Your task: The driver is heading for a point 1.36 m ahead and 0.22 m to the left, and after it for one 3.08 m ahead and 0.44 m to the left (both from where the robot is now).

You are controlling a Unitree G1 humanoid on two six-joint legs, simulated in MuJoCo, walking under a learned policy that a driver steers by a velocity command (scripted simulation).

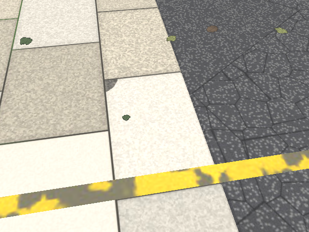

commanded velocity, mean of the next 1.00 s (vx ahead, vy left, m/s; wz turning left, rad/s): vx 0.34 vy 0.00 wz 0.00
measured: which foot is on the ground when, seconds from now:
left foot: down 0.00-0.26, up 0.28-0.70, down 0.72-1.00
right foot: up 0.00-0.24, down 0.26-0.74, up 0.76-1.00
